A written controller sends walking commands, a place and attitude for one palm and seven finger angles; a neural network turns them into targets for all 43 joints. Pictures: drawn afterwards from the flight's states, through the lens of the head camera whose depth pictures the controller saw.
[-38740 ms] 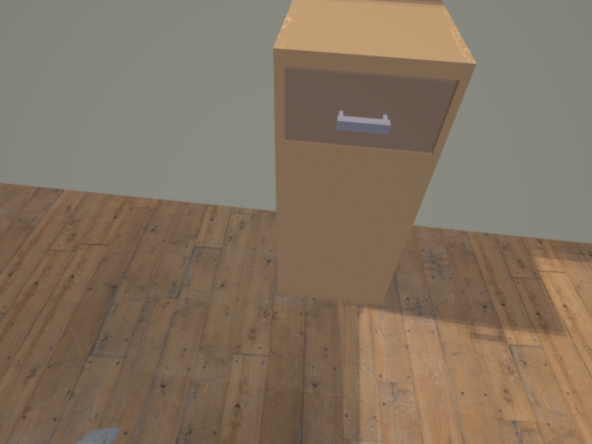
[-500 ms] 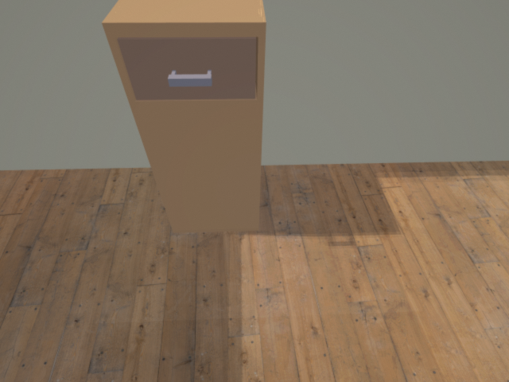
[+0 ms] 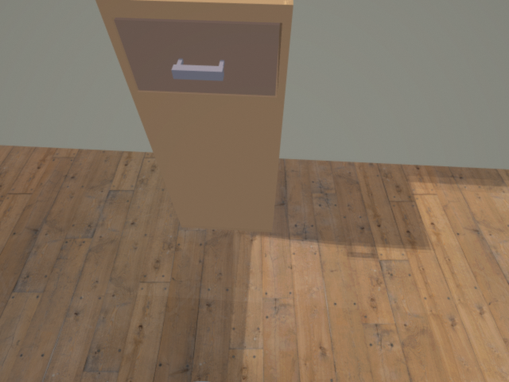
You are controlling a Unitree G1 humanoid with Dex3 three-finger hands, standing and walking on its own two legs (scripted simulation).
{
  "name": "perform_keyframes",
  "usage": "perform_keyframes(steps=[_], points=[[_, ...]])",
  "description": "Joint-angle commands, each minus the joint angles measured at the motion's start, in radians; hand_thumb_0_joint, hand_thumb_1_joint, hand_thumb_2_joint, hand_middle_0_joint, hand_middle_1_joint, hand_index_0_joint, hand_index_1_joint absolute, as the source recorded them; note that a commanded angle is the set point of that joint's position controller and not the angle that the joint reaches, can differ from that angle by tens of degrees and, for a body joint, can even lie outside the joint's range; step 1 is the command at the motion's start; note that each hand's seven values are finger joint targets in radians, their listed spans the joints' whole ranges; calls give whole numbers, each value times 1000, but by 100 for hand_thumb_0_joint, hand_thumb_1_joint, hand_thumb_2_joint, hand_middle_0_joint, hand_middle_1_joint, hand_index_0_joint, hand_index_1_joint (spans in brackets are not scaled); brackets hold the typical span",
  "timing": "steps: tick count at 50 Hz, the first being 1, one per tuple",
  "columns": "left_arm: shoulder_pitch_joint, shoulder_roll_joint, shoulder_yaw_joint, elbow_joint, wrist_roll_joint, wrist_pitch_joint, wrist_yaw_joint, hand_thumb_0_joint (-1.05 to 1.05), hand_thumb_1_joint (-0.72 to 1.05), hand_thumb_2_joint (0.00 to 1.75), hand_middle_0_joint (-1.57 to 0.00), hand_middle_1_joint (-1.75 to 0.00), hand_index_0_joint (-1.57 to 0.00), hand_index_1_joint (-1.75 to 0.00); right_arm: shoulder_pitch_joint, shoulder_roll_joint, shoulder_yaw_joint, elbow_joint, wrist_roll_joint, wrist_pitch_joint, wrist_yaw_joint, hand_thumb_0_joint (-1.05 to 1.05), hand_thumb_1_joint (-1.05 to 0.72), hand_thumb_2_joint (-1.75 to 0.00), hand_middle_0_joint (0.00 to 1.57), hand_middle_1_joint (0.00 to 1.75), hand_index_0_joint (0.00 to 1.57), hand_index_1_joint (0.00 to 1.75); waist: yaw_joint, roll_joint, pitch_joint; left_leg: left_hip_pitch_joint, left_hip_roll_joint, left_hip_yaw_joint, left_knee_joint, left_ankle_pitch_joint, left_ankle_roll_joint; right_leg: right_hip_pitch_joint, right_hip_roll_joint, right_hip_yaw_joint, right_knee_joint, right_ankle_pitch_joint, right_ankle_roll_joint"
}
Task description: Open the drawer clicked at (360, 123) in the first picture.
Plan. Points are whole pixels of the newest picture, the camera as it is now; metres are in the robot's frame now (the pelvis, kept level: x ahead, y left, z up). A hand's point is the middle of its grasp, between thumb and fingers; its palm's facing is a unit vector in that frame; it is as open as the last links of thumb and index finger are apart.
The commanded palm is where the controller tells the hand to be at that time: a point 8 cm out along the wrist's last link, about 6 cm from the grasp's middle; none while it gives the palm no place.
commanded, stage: take the last steps up to it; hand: left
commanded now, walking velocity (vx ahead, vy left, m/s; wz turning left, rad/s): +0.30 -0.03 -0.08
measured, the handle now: (199, 67) +0.75 +0.15 +0.06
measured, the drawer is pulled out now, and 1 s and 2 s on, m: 0.00 0.00 0.00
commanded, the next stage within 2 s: come to a stop and stand still in 0.34 s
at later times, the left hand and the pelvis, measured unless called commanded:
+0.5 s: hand (188, 323) +0.24 +0.14 -0.16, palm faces +0.03 -0.97 -0.23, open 7.3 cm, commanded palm none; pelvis +0.19 -0.05 +0.01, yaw +0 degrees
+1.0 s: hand (199, 274) +0.33 +0.12 -0.13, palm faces -0.02 -0.95 -0.33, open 7.4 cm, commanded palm none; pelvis +0.25 -0.09 +0.02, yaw -3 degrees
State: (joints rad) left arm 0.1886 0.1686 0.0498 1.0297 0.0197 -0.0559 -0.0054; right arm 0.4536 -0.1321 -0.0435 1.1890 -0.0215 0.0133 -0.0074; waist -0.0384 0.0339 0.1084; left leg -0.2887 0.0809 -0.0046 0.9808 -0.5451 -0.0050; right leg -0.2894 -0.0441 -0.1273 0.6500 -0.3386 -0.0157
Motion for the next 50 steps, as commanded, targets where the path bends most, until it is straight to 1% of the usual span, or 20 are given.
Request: perform_keyframes(steps=[1, 5, 6, 7, 9, 12, 16, 17, 18, 20, 24, 27, 29, 30, 33, 38, 40, 41, 43, 50], points=[[119, 142, 38, 13, 12, 4, 35, 0, 90, 90, -20, -30, -20, -30, -156, -43, -16, -162, -2, -43, 4, 0, -90, -90, 20, 30, 20, 30, 41, -247, 52, -250, 90, -15, 36, -11, 7, 18, -327, 355, -400, 82, -187], [42, 140, 44, 2, -3, 3, 13, 0, 90, 90, -20, -30, -20, -30, 75, -13, -9, -82, -7, -48, 13, 0, -90, -90, 20, 30, 20, 30, -70, -13, -42, 211, -22, 185, -420, 311, -28, -169, -146, 145, -246, -52, -109], [44, 101, 34, -9, -12, 7, 6, 0, 90, 90, -20, -30, -20, -30, 149, -84, -26, -58, -13, -59, 3, 0, -90, -90, 20, 30, 20, 30, -87, 174, -68, 285, 46, 41, -562, 177, -5, -216, -61, 90, -18, -42, -70], [40, 36, 20, -44, -16, 11, 1, 0, 90, 90, -20, -30, -20, -30, 229, -204, -56, -56, -29, -72, -6, 0, -90, -90, 20, 30, 20, 30, -113, 446, -81, 340, 316, -366, -755, 104, 101, -390, 48, -14, 306, -182, -2], [-66, 88, 31, -105, -9, 4, -8, 0, 90, 90, -20, -30, -20, -30, 169, -258, -68, -108, -22, -64, -27, 0, -90, -90, 20, 30, 20, 30, -100, 137, -89, 338, 438, -442, -765, 200, 251, -467, -60, 132, 491, -204, -6], [-69, 47, 24, -85, 6, 17, -17, 0, 90, 90, -20, -30, -20, -30, -16, -196, -39, -147, -32, -74, -24, 0, -90, -90, 20, 30, 20, 30, -25, 148, 71, 114, 316, -174, -720, 446, 157, -363, -93, 102, 326, -138, 13], [156, 59, 27, -7, 2, 7, -31, 0, 90, 90, -20, -30, -20, -30, -100, -211, -40, -166, -13, -61, -25, 0, -90, -90, 20, 30, 20, 30, 63, 58, -148, 86, 142, 78, -432, 539, 47, 91, 38, -55, -106, 89, 22], [280, 117, 44, 28, 5, -1, -23, 0, 90, 90, -20, -30, -20, -30, -132, -177, -36, -186, 2, -60, -18, 0, -90, -90, 20, 30, 20, 30, 120, -87, -191, -73, 70, 126, -269, 384, 13, 303, -28, 54, -182, 189, 3], [371, 231, 68, 50, 9, -7, -3, 0, 90, 90, -20, -30, -20, -30, -182, -90, -18, -235, 12, -61, -5, 0, -90, -90, 20, 30, 20, 30, 156, -406, -203, -310, -49, 190, -19, 53, -26, 435, -280, 414, -310, 329, -88], [307, 250, 59, 20, 4, 2, 13, 0, 90, 90, -20, -30, -20, -30, -239, -109, -24, -258, 11, -56, 0, 0, -90, -90, 20, 30, 20, 30, 141, -234, -116, -396, 10, 37, 202, -94, -17, 364, -378, 485, -332, 418, -221], [148, 144, 37, -20, 17, 1, 42, 0, 90, 90, -20, -30, -20, -30, -260, -53, -13, -231, 9, -37, 1, 0, -90, -90, 20, 30, 20, 30, 61, -249, -28, -242, 32, 27, -121, -35, -18, 168, -276, 263, -233, 861, -166], [78, 179, 42, -45, -6, 10, 48, 0, 90, 90, -20, -30, -20, -30, -92, -82, -10, -158, 12, -34, -4, 0, -90, -90, 20, 30, 20, 30, -19, -94, -163, 110, -59, 129, -538, 518, -26, 150, -151, 125, -66, 878, -58], [107, 124, 25, -74, -28, 23, 50, 0, 90, 90, -20, -30, -20, -30, -31, -216, -36, -162, 10, -41, -19, 0, -90, -90, 20, 30, 20, 30, -15, 228, -300, 371, 243, -153, -504, 1393, 140, -54, -30, 50, 165, 176, 48], [110, 108, 17, -76, -25, 35, 54, 0, 90, 90, -20, -30, -20, -30, -62, -233, -42, -175, 13, -23, -25, 0, -90, -90, 20, 30, 20, 30, -12, 228, -284, 369, 315, -176, -525, 1614, 229, -96, 2, 101, 278, -283, 47], [37, 106, 26, -83, -7, 65, 44, 0, 90, 90, -20, -30, -20, -30, -182, -232, -46, -205, -3, 3, -40, 0, -90, -90, 20, 30, 20, 30, -1, 253, -75, 287, 259, -83, -517, 1464, 201, -203, -2, 113, 297, -324, 31], [186, 143, 43, -63, -1, 61, 31, 0, 90, 90, -20, -30, -20, -30, -289, -264, -62, -251, 5, 13, -43, 0, -90, -90, 20, 30, 20, 30, 88, 35, -236, 238, 158, -4, -353, 1154, 78, 83, 17, 82, -143, 229, 26], [190, 273, 60, -69, 14, 50, 41, 0, 90, 90, -20, -30, -20, -30, -302, -180, -53, -294, 23, 23, -21, 0, -90, -90, 20, 30, 20, 30, 103, -349, -211, -108, -118, 81, -36, -4, -36, 270, -334, 486, -254, 1147, -126], [168, 280, 58, -77, 7, 54, 45, 0, 90, 90, -20, -30, -20, -30, -319, -185, -53, -285, 24, 33, -22, 0, -90, -90, 20, 30, 20, 30, 109, -295, -188, -145, -110, -57, 129, -130, -21, 217, -412, 502, -247, 1146, -210], [67, 244, 55, -112, 9, 63, 47, 0, 90, 90, -20, -30, -20, -30, -325, -146, -55, -263, 21, 54, -12, 0, -90, -90, 20, 30, 20, 30, 63, -137, -97, -162, -95, -74, 236, -20, -25, 105, -323, 399, -261, 919, -201], [109, 239, 54, -103, -2, 52, 58, 0, 90, 90, -20, -30, -20, -30, -377, -153, -28, -256, 15, 41, 3, 0, -90, -90, 20, 30, 20, 30, 97, -181, -213, -186, -81, -10, -88, 87, -60, 396, -255, 309, -227, 986, -158]])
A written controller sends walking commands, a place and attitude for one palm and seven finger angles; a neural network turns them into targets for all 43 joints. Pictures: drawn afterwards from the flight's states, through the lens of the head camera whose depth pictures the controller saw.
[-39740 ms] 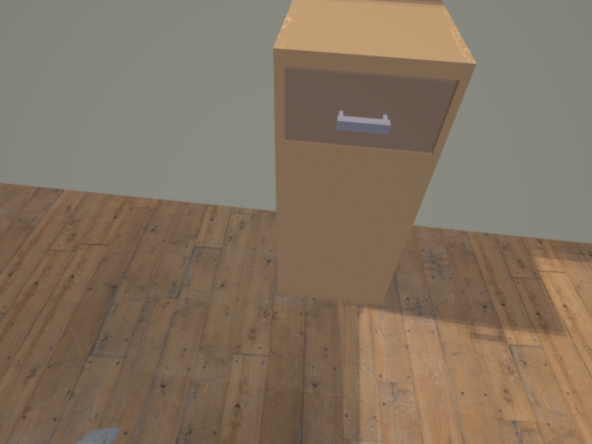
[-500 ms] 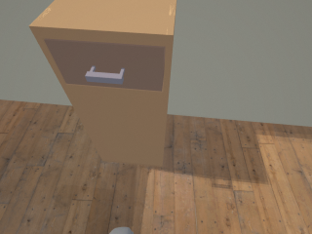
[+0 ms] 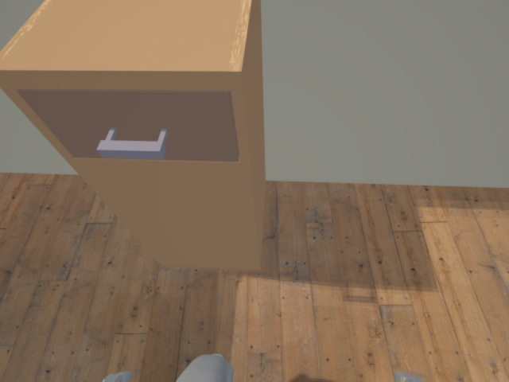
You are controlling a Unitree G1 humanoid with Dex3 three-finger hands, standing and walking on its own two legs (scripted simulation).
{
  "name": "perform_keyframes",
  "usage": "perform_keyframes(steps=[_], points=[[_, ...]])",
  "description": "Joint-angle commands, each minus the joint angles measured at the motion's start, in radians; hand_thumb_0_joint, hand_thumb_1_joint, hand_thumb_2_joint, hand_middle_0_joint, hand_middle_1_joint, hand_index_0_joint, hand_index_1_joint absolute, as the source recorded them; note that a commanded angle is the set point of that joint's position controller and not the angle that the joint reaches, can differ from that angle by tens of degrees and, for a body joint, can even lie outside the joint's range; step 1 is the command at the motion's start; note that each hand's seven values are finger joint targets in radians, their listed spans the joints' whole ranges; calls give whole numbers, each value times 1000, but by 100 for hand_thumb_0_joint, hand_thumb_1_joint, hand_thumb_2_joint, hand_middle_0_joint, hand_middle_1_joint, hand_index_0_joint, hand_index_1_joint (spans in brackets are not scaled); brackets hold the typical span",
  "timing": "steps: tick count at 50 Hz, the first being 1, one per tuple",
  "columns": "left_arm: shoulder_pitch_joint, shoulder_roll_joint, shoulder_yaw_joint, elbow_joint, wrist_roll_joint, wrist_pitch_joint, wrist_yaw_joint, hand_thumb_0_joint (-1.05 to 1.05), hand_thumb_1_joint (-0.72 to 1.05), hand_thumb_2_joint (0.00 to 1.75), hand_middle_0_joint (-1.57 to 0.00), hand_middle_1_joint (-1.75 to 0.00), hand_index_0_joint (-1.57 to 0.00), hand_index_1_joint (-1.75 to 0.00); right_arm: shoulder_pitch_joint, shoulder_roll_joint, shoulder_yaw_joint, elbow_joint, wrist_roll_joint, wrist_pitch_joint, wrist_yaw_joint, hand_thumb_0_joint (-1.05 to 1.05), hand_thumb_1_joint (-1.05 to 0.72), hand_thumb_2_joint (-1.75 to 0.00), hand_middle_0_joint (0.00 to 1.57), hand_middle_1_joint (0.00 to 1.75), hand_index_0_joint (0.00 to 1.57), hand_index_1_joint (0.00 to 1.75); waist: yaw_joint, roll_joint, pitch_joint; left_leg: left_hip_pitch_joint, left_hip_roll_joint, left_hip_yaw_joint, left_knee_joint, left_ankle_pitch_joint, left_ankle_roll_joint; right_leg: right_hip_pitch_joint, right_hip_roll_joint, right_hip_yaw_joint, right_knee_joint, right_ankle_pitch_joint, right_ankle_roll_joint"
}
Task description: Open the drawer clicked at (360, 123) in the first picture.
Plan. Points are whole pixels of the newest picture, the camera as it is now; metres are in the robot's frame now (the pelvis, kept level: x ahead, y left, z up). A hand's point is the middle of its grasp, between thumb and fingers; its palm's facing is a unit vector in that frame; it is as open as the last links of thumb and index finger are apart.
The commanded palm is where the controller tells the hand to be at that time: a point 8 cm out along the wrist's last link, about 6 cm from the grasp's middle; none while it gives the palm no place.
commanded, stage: come to a stop and stand still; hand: left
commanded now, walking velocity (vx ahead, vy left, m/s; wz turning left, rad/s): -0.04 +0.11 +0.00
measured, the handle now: (135, 141) +0.49 +0.26 +0.04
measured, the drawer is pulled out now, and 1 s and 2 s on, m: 0.00 0.00 0.00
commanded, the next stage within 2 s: look again from close up in 0.68 s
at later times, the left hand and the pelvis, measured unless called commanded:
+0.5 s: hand out of the picture +0.03 +0.27 -0.17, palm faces -0.04 -0.96 -0.29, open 7.4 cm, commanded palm none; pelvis -0.02 +0.07 -0.01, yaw -3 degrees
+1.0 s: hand out of the picture +0.01 +0.21 -0.18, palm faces -0.05 -0.98 -0.21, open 7.3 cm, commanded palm none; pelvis -0.01 +0.03 +0.00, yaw -3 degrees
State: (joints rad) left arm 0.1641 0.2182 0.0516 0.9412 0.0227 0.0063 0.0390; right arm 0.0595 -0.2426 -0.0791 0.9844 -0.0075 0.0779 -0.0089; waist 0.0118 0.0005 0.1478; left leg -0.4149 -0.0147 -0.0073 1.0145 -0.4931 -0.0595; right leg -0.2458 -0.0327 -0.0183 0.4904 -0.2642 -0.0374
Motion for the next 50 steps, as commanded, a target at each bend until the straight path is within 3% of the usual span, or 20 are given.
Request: perform_keyframes(steps=[1, 5, 7, 8, 9, 10, 11, 12, 13, 14, 15, 16, 17, 20, 22, 23, 27, 29, 37, 50], points=[[136, 196, 53, -12, -3, -11, 13, 0, 90, 90, -20, -30, -20, -30, 16, -44, 9, -53, 0, -26, 6, 0, -90, -90, 20, 30, 20, 30, 50, -149, -257, -49, 12, -2, -162, 34, -5, 363, -270, 208, -65, 915, -139], [104, 205, 50, -8, 3, -8, 9, 0, 90, 90, -20, -30, -20, -30, 50, -47, 12, -50, 4, -33, 5, 0, -90, -90, 20, 30, 20, 30, 23, -181, -225, 46, 14, 15, -336, 81, 8, 289, -254, 195, -76, 798, -128], [68, 195, 45, -7, -1, -6, 6, 0, 90, 90, -20, -30, -20, -30, 112, -55, 13, -25, 3, -40, 1, 0, -90, -90, 20, 30, 20, 30, -13, -167, -200, 173, 17, 21, -500, 217, 15, 181, -225, 179, -61, 639, -87], [52, 184, 40, -6, -5, -4, 2, 0, 90, 90, -20, -30, -20, -30, 150, -56, 12, -11, 2, -47, 2, 0, -90, -90, 20, 30, 20, 30, -30, -152, -193, 268, 30, 22, -600, 337, 23, 102, -191, 149, -40, 488, -46], [62, 148, 30, -15, -13, 2, -1, 0, 90, 90, -20, -30, -20, -30, 165, -112, 6, -10, -5, -59, -2, 0, -90, -90, 20, 30, 20, 30, -29, -1, -201, 347, 129, -70, -659, 457, 60, 10, -115, 98, 12, 286, 3], [129, 114, 2, -11, -15, -23, 31, 0, 90, 90, -20, -30, -20, -30, 112, -148, -12, -96, 8, -73, 0, 0, -90, -90, 20, 30, 20, 30, -19, 255, -396, 399, 167, 40, -485, 600, 51, 75, -87, 58, 43, 217, 10], [79, 142, 1, -51, -11, -17, 29, 0, 90, 90, -20, -30, -20, -30, 124, -98, 5, -136, -10, -73, 3, 0, -90, -90, 20, 30, 20, 30, -29, 280, -364, 316, 155, -16, -506, 554, 73, 36, -69, 60, 95, 89, -7], [99, 115, 8, -52, -4, -14, 26, 0, 90, 90, -20, -30, -20, -30, 120, -98, 18, -142, -18, -66, 0, 0, -90, -90, 20, 30, 20, 30, -8, 235, -285, 229, 171, -21, -507, 436, 97, -8, -55, 54, 76, -23, -11], [90, 115, -3, -55, -1, -8, 20, 0, 90, 90, -20, -30, -20, -30, 112, -91, 27, -154, -19, -62, 0, 0, -90, -90, 20, 30, 20, 30, -9, 233, -203, 161, 168, -35, -538, 361, 106, -34, -23, 42, 76, -57, -9], [69, 123, -8, -49, 2, 3, 12, 0, 90, 90, -20, -30, -20, -30, 120, -92, 25, -166, -18, -67, 2, 0, -90, -90, 20, 30, 20, 30, -18, 297, -125, 114, 165, -78, -599, 377, 110, -58, -6, 5, 116, -62, 0], [80, 112, -13, -41, 1, 9, 5, 0, 90, 90, -20, -30, -20, -30, 125, -101, 29, -167, -17, -70, -2, 0, -90, -90, 20, 30, 20, 30, -10, 290, -65, 64, 182, -106, -654, 346, 122, -59, 13, -9, 132, -97, 8], [101, 106, -19, -30, 0, 11, -1, 0, 90, 90, -20, -30, -20, -30, 119, -107, 32, -173, -12, -72, -4, 0, -90, -90, 20, 30, 20, 30, 3, 225, -32, 14, 184, -106, -678, 259, 130, -41, 12, -6, 126, -90, 11], [120, 100, -24, -22, 0, 9, -4, 0, 90, 90, -20, -30, -20, -30, 116, -102, 34, -176, -11, -75, -4, 0, -90, -90, 20, 30, 20, 30, 14, 140, -24, 2, 167, -102, -679, 189, 127, -29, 4, 12, 94, -54, 10], [117, 109, -31, -15, -2, -1, -9, 0, 90, 90, -20, -30, -20, -30, 169, -97, 39, -160, -9, -84, -1, 0, -90, -90, 20, 30, 20, 30, -2, -10, -65, 65, 120, -77, -665, 128, 111, -41, -20, 78, 22, -20, 6], [114, 106, -33, -13, -5, -2, -9, 0, 90, 90, -20, -30, -20, -30, 190, -97, 42, -143, -8, -90, -2, 0, -90, -90, 20, 30, 20, 30, -6, -26, -65, 87, 120, -76, -680, 114, 111, -53, -25, 87, 9, -19, 10], [117, 102, -34, -9, -5, -2, -9, 0, 90, 90, -20, -30, -20, -30, 199, -96, 43, -132, -10, -93, -2, 0, -90, -90, 20, 30, 20, 30, -6, 16, -71, 92, 125, -84, -704, 112, 114, -46, -20, 76, 18, -12, 13], [139, 91, -35, 5, -3, -3, -11, 0, 90, 90, -20, -30, -20, -30, 204, -94, 43, -109, -12, -99, -2, 0, -90, -90, 20, 30, 20, 30, 2, -3, -91, 99, 130, -79, -726, 79, 116, -31, -24, 79, 5, 2, 19], [142, 90, -36, 16, -3, -5, -12, 0, 90, 90, -20, -30, -20, -30, 210, -91, 47, -92, -12, -104, -3, 0, -90, -90, 20, 30, 20, 30, 4, 19, -107, 117, 130, -72, -729, 115, 116, -21, -28, 78, 2, 25, 19], [143, 85, -41, 68, -9, -16, -12, 0, 90, 90, -20, -30, -20, -30, 244, -66, 60, -16, -8, -112, -8, 0, -90, -90, 20, 30, 20, 30, -2, 1, -129, 179, 118, -26, -687, 264, 103, -2, -49, 101, -41, 92, 20], [153, 58, -43, 135, -12, -31, -9, 0, 90, 90, -20, -30, -20, -30, 273, -22, 67, 72, -5, -108, -16, 0, -90, -90, 20, 30, 20, 30, -13, -21, -110, 233, 107, 16, -640, 332, 79, -10, -58, 133, -95, 152, 5]])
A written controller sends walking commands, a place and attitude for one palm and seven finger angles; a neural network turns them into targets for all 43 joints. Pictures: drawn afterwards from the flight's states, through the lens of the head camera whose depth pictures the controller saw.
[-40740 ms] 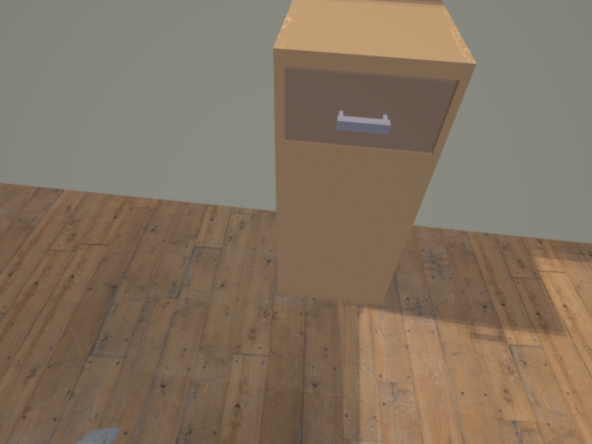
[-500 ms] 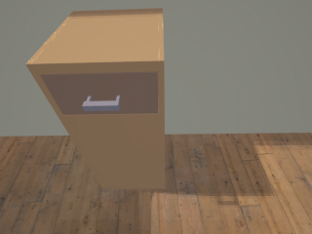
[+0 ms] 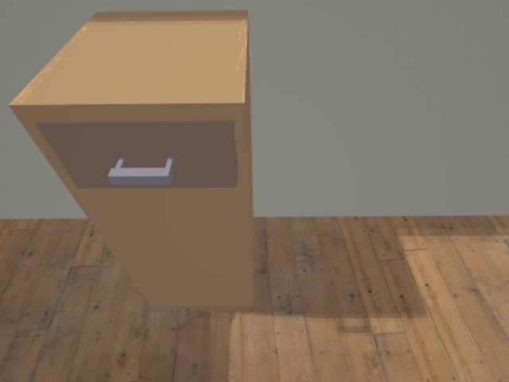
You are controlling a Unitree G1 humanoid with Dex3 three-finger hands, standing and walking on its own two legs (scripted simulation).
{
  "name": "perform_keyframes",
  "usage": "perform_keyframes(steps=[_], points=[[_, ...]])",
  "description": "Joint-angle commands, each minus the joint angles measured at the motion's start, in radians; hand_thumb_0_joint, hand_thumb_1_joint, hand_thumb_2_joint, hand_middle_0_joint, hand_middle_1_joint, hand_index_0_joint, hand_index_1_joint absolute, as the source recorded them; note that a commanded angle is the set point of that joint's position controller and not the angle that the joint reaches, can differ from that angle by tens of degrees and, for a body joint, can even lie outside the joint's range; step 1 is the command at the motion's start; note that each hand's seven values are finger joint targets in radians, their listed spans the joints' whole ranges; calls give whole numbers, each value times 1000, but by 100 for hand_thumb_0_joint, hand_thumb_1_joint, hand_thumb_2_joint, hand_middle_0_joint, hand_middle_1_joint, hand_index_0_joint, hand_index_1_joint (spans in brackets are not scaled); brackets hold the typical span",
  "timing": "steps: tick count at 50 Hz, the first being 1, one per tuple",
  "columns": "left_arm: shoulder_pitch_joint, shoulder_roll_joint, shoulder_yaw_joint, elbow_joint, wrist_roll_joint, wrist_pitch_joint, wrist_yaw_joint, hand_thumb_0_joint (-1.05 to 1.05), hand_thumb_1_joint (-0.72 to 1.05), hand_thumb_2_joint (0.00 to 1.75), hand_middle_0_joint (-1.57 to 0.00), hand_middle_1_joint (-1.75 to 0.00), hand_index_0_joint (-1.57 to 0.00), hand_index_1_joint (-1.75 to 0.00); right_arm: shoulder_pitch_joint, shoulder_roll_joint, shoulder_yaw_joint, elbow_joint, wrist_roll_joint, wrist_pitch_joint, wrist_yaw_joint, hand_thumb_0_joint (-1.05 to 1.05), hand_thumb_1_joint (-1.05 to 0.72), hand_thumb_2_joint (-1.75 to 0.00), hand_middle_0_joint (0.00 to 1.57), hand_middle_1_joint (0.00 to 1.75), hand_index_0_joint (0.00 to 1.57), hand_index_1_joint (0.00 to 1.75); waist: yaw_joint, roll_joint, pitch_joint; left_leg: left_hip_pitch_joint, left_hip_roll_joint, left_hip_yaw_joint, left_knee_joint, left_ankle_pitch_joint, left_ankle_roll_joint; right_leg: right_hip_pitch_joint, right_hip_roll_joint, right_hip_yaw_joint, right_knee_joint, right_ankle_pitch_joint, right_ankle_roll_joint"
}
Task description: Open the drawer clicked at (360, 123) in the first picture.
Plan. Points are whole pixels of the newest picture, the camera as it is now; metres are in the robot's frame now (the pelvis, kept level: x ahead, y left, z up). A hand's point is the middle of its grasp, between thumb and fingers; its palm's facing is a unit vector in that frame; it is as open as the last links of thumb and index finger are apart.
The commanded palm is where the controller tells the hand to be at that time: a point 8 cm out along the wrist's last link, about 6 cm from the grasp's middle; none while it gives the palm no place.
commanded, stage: look again from close up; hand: left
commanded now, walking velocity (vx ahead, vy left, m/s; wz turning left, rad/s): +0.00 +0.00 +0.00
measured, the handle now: (143, 169) +0.48 +0.25 +0.05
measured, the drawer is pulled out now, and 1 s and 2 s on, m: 0.00 0.00 0.00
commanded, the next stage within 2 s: raise the hand with hooked fingers in 0.30 s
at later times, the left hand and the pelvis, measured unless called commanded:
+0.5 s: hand out of the picture +0.08 +0.17 -0.13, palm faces -0.02 -0.92 -0.39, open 7.3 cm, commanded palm +0.11 +0.21 -0.05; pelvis +0.01 -0.02 +0.00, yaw +0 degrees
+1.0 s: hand (112, 341) +0.18 +0.23 -0.01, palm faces +0.15 -0.07 -0.99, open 9.6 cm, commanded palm +0.17 +0.22 +0.05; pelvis -0.01 -0.02 -0.04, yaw +3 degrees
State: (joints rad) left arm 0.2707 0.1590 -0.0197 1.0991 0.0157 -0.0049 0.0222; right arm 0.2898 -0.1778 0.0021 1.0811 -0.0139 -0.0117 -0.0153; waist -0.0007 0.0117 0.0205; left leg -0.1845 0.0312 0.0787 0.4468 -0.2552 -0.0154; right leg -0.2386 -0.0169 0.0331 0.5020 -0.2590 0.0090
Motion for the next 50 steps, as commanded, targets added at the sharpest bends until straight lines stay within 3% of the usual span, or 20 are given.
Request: perform_keyframes(steps=[1, 19, 20, 21, 22, 23, 24, 25, 26, 28, 29, 32, 34, 37, 39, 42, 43, 47, 49, 50], points=[[43, 119, 28, -22, -5, -20, 8, 0, 90, 90, -20, -30, -20, -30, 44, -85, -14, -20, 1, -18, -10, 0, -90, -90, 20, 30, 20, 30, -1, -36, 22, 4, 62, -66, -71, 97, 32, -16, -76, 81, -110, 156, -42], [56, 97, 35, -14, -6, -22, 10, 0, 90, 90, -20, -30, -20, -30, 50, -63, -13, 11, 1, -11, -16, 0, -90, -90, 20, 30, 20, 30, -1, -19, 38, 17, 67, -61, -76, 116, 18, 1, -63, 77, -137, 175, -49], [159, 138, 46, 28, 3, -40, 51, 0, 90, 90, -20, -30, -20, -30, -83, -102, -31, -55, 13, -12, -7, 0, -90, -90, 20, 30, 20, 30, 53, -116, 74, -104, 72, -20, 161, 19, -14, 39, -153, 147, -138, 586, 4], [-670, 408, -26, -1492, 130, -238, 43, 0, 88, 89, -20, -32, -20, -32, -94, -222, -6, -406, 68, -161, -69, 0, -90, -90, 20, 30, 20, 30, -48, 188, -436, 191, -39, -9, -20, 199, 62, 124, -50, 182, -34, 452, -51], [-193, 386, 72, -1182, 154, -148, 130, 0, 85, 88, -20, -33, -20, -33, -146, -153, -27, -342, 45, -245, -114, 0, -90, -90, 20, 30, 20, 30, 40, 295, -389, 194, -34, 4, -11, 309, 71, 118, -11, 59, 27, 269, -65], [-149, 299, 41, -1178, 102, -85, 186, 0, 83, 87, -21, -34, -21, -34, -156, -163, -39, -297, 64, -273, -121, 0, -90, -90, 20, 30, 20, 30, 18, 266, -269, 95, -18, -15, -3, 221, 36, 15, -1, 0, -1, 128, -49], [143, 94, -59, -995, 140, 19, 197, 0, 81, 86, -21, -36, -21, -36, -137, -104, -33, -313, 74, -278, -119, 0, -90, -90, 20, 30, 20, 30, 13, 123, -200, 20, -1, -23, -10, 191, 43, -9, 11, -12, -3, 112, -42], [-7, 109, -93, -1213, 183, 7, 199, 0, 78, 85, -21, -37, -21, -37, -182, -136, -29, -400, 77, -298, -111, 0, -90, -90, 20, 30, 20, 30, 8, 80, -81, -21, -12, -45, -2, 144, 45, -70, 5, -10, -11, 92, -36], [25, 190, -37, -1194, 287, 1, 224, 0, 76, 84, -21, -39, -21, -39, -187, -168, -41, -395, 50, -298, -109, 0, -90, -90, 20, 30, 20, 30, -8, 9, -101, -34, -24, -37, 36, 102, 52, -141, 13, -4, -17, 19, -36], [72, 187, -49, -1109, 459, 2, 271, 0, 71, 82, -21, -42, -21, -42, -177, -174, -50, -464, 14, -272, -86, 0, -90, -90, 20, 30, 20, 30, -17, -159, -16, -142, -56, -52, 100, 32, 51, -255, 17, 8, -33, -153, -32], [143, 168, -64, -1073, 565, 7, 287, 0, 69, 81, -22, -43, -22, -43, -161, -171, -64, -497, -2, -252, -68, 0, -90, -90, 20, 30, 20, 30, 9, -196, -63, -172, -67, -46, 125, 28, 42, -262, 24, -3, -7, -191, -34], [443, 126, -78, -969, 791, 10, 323, 0, 62, 78, -22, -48, -22, -48, -219, -167, -79, -580, -31, -147, -8, 0, -90, -90, 20, 30, 20, 30, 109, -295, -26, -306, -69, -42, 140, 30, 18, -221, 26, 27, 33, -123, -58], [430, 171, -53, -1049, 906, -10, 331, 0, 57, 76, -22, -51, -22, -51, -259, -166, -71, -621, -23, -71, 37, 0, -90, -90, 20, 30, 20, 30, 153, -260, -107, -337, -69, -29, 154, 102, 12, -156, 13, 45, 101, 58, -74], [305, 256, 4, -1224, 1020, -24, 372, 0, 50, 73, -23, -55, -23, -55, -299, -159, -69, -680, -35, -17, 68, 0, -90, -90, 20, 30, 20, 30, 152, -133, -197, -318, -75, -12, 198, 128, 21, -157, 14, 57, 160, 143, -79], [158, 324, 52, -1364, 1077, -23, 421, 0, 46, 71, -23, -58, -23, -58, -299, -155, -75, -704, -52, 5, 70, 0, -90, -90, 20, 30, 20, 30, 130, 13, -272, -257, -82, -17, 234, 125, 26, -193, 24, 69, 183, 128, -83], [-82, 352, 57, -1508, 1107, -44, 480, 0, 39, 68, -24, -63, -24, -63, -298, -141, -77, -707, -74, 19, 62, 0, -90, -90, 20, 30, 20, 30, 66, 99, -374, -130, -75, -43, 319, 131, 33, -328, 28, 76, 201, 67, -81], [-206, 386, 65, -1576, 1107, -61, 496, 0, 36, 67, -24, -64, -24, -64, -291, -140, -75, -698, -81, 19, 54, 0, -90, -90, 20, 30, 20, 30, 38, 96, -378, -110, -74, -65, 348, 106, 34, -381, 25, 84, 203, 9, -76], [-210, 351, 24, -1520, 1071, -106, 498, 0, 27, 63, -25, -70, -25, -70, -301, -142, -67, -689, -85, 6, 40, 0, -90, -90, 20, 30, 20, 30, 10, 97, -329, -75, -68, -83, 375, 61, 44, -450, 25, 53, 188, -38, -73], [-214, 304, -18, -1445, 1033, -56, 466, 0, 22, 61, -25, -74, -25, -74, -311, -140, -59, -676, -73, 10, 36, 0, -90, -90, 20, 30, 20, 30, -2, 72, -289, -112, -58, -82, 331, 46, 40, -408, 28, 2, 182, -25, -62], [-178, 292, -20, -1398, 1023, -18, 442, 0, 20, 60, -25, -75, -25, -75, -320, -135, -58, -674, -62, 19, 31, 0, -90, -90, 20, 30, 20, 30, 15, 59, -277, -145, -54, -73, 297, 46, 40, -342, 30, -30, 172, 3, -56]])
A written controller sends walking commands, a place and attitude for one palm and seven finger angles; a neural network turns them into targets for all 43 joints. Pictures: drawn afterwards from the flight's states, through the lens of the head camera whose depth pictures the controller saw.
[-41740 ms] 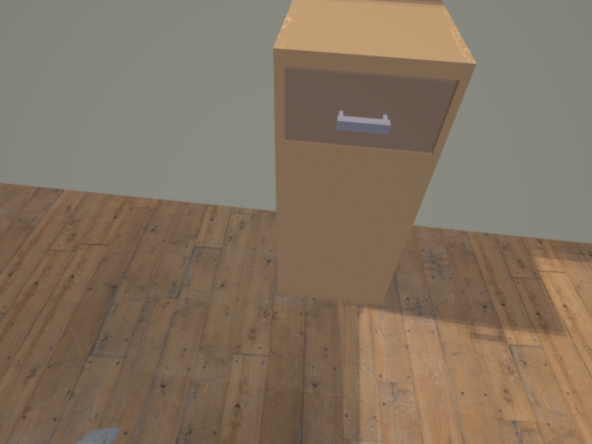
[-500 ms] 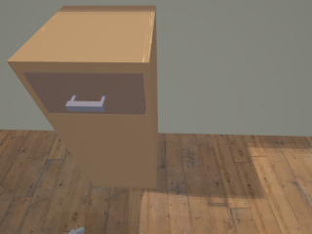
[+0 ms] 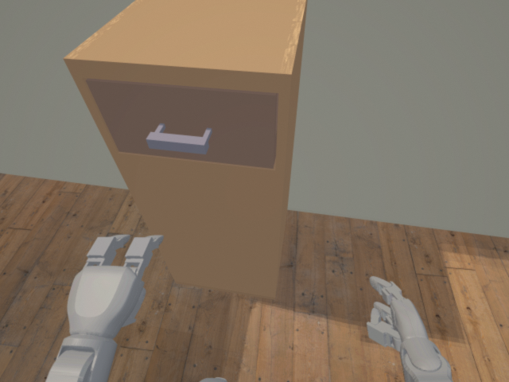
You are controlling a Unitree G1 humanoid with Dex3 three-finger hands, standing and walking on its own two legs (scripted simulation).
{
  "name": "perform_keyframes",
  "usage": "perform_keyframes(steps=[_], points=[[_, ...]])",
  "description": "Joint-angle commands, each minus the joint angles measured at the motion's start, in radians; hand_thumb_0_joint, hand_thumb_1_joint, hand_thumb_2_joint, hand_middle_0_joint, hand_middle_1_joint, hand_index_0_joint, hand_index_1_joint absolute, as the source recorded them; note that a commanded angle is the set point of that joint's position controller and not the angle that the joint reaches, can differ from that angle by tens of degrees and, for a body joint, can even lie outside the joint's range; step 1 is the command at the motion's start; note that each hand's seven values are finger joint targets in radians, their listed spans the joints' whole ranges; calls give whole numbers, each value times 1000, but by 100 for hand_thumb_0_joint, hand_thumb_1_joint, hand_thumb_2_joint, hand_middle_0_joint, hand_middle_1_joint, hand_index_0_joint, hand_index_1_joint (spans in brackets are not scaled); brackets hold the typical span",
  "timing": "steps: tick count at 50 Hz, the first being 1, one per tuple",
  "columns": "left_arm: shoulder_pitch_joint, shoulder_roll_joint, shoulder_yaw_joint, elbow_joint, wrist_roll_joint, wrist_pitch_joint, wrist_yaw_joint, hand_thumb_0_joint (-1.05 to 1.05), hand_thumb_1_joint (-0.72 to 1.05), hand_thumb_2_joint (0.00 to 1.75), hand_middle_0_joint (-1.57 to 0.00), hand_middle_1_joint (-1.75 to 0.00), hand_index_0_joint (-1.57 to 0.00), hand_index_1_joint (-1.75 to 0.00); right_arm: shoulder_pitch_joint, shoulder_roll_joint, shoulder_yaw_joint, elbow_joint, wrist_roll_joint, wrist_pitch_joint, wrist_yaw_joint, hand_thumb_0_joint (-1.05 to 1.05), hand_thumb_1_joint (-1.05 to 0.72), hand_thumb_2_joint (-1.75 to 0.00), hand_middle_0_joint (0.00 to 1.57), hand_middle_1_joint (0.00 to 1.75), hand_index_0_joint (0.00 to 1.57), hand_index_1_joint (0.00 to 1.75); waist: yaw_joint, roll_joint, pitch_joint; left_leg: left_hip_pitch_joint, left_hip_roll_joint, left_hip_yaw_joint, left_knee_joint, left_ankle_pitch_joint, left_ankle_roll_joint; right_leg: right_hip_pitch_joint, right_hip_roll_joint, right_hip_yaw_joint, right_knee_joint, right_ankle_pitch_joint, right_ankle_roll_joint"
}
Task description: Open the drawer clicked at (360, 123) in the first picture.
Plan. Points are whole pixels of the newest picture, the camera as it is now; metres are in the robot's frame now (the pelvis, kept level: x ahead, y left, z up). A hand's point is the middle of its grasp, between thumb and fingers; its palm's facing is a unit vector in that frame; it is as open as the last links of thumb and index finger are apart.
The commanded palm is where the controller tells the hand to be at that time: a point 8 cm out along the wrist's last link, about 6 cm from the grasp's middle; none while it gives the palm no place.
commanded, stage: raise the hand with hooked fingers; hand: left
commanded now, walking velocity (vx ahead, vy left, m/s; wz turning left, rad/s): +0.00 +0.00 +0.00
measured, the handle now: (181, 136) +0.51 +0.24 +0.09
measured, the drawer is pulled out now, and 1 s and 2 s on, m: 0.00 0.00 0.00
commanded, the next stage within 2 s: move the hooked fingers above the handle in 1.30 s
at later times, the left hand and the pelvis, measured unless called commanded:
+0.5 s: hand (121, 219) +0.28 +0.24 +0.13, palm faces +0.14 -0.08 -0.99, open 12.5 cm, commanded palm +0.25 +0.24 +0.19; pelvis +0.01 +0.02 +0.04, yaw -1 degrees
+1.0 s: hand (102, 152) +0.33 +0.26 +0.21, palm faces +0.09 -0.04 -0.99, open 13.8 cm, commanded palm +0.29 +0.25 +0.26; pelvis +0.01 +0.01 +0.05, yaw +0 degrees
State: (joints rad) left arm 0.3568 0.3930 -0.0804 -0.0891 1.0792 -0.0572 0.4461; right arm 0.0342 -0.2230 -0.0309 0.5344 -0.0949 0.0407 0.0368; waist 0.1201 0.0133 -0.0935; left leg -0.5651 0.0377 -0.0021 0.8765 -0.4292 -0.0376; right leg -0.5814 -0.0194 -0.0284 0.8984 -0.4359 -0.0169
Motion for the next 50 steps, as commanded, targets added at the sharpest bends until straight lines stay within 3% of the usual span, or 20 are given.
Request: perform_keyframes(steps=[1, 3, 5, 7, 10, 14, 17, 21, 22, 23, 25, 30, 34, 38, 45, 49, 50], points=[[-237, 57, 36, -166, -52, 82, -12, 0, 18, 59, -25, -76, -25, -76, -73, -89, -21, -123, 29, -22, -25, 0, -90, -90, 20, 30, 20, 30, -92, 25, -142, 207, -58, 12, -169, 221, 60, 59, 35, 19, -240, 205, -27], [-141, 61, 48, -83, -76, 176, -88, 0, 13, 57, -25, -80, -25, -80, -94, -91, -11, -126, 55, 0, -32, 0, -90, -90, 20, 30, 20, 30, -50, -65, -140, 186, -55, 27, -227, 255, 56, 176, 37, 28, -267, 268, -23], [-161, 104, 66, -117, -95, 217, -157, 0, 8, 55, -26, -82, -26, -82, -103, -92, 10, -135, 74, 12, -41, 0, -90, -90, 20, 30, 20, 30, -30, -125, -119, 188, -55, 36, -274, 270, 57, 261, 26, 42, -291, 293, -15], [-153, 127, 81, -121, -99, 225, -206, 0, 4, 53, -26, -86, -26, -86, -102, -89, 22, -136, 76, 11, -45, 0, -90, -90, 20, 30, 20, 30, -15, -118, -93, 198, -53, 39, -312, 278, 58, 306, 20, 35, -307, 302, -12], [-197, 184, 120, -197, -83, 194, -247, 0, -3, 50, -27, -90, -27, -90, -95, -88, 29, -128, 68, 6, -45, 0, -90, -90, 20, 30, 20, 30, -4, -30, -93, 243, -50, 46, -349, 308, 57, 349, 16, 38, -334, 316, -17], [-325, 201, 151, -325, -96, 112, -224, 0, -13, 46, -27, -96, -27, -96, -74, -90, 13, -117, 60, -13, -52, 0, -90, -90, 20, 30, 20, 30, -21, 61, -136, 320, -47, 31, -363, 359, 57, 360, 20, 26, -357, 332, -25], [-375, 195, 152, -298, -110, 66, -202, 0, -20, 43, -28, -100, -28, -100, -59, -93, 0, -86, 60, -27, -56, 0, -90, -90, 20, 30, 20, 30, -43, 69, -116, 360, -51, 27, -365, 370, 56, 327, 24, 17, -379, 328, -23], [-471, 198, 134, -232, -116, 80, -207, 0, -29, 39, -29, -107, -29, -107, -61, -102, -11, -64, 77, -26, -60, 0, -90, -90, 20, 30, 20, 30, -47, 44, -101, 370, -51, 24, -397, 350, 52, 327, 22, 5, -404, 303, -21], [-489, 213, 139, -220, -116, 92, -216, 0, -31, 38, -29, -108, -29, -108, -61, -106, -12, -59, 80, -23, -60, 0, -90, -90, 20, 30, 20, 30, -42, 31, -119, 376, -51, 26, -403, 363, 51, 347, 22, 6, -406, 319, -20], [-506, 220, 141, -214, -120, 105, -226, 0, -34, 37, -29, -110, -29, -110, -70, -108, -14, -58, 86, -20, -60, 0, -90, -90, 20, 30, 20, 30, -39, 54, -136, 386, -52, 29, -411, 375, 49, 367, 21, 8, -408, 326, -21], [-524, 241, 141, -207, -130, 128, -257, 0, -38, 35, -29, -112, -29, -112, -76, -111, -14, -56, 92, -13, -62, 0, -90, -90, 20, 30, 20, 30, -34, 26, -152, 397, -54, 31, -424, 403, 52, 404, 18, 10, -417, 368, -17], [-604, 287, 150, -168, -159, 174, -361, 0, -50, 30, -30, -120, -30, -120, -103, -118, 5, -59, 105, 13, -65, 0, -90, -90, 20, 30, 20, 30, -34, 6, -99, 392, -56, 38, -469, 415, 52, 459, 18, 8, -452, 403, -10], [-694, 332, 173, -186, -163, 163, -420, 0, -50, 30, -30, -120, -30, -120, -112, -116, 17, -64, 103, 22, -64, 0, -90, -90, 20, 30, 20, 30, -31, 29, -132, 424, -60, 41, -478, 458, 54, 501, 17, 10, -464, 445, -11], [-756, 372, 210, -159, -194, 144, -463, 0, -50, 30, -30, -120, -30, -120, -106, -120, 18, -60, 107, 26, -64, 0, -90, -90, 20, 30, 20, 30, -36, 21, -119, 431, -61, 44, -489, 471, 52, 523, 18, 11, -488, 466, -7], [-909, 406, 209, -95, -225, 117, -531, 0, -50, 30, -30, -120, -30, -120, -95, -132, 18, -46, 116, 21, -60, 0, -90, -90, 20, 30, 20, 30, -48, 18, -117, 432, -66, 43, -504, 451, 53, 519, 15, 5, -513, 446, -1], [-791, 351, 180, -45, -250, 108, -577, 0, -50, 30, -30, -120, -30, -120, -80, -138, 13, -59, 119, 23, -49, 0, -90, -90, 20, 30, 20, 30, -37, -13, -104, 413, -67, 47, -507, 444, 55, 525, 13, 0, -511, 446, 0], [-780, 371, 195, -63, -249, 99, -582, 0, -50, 30, -30, -120, -30, -120, -81, -144, 11, -62, 119, 26, -46, 0, -90, -90, 20, 30, 20, 30, -35, -17, -100, 410, -64, 47, -510, 446, 54, 523, 14, 0, -512, 451, 0]])
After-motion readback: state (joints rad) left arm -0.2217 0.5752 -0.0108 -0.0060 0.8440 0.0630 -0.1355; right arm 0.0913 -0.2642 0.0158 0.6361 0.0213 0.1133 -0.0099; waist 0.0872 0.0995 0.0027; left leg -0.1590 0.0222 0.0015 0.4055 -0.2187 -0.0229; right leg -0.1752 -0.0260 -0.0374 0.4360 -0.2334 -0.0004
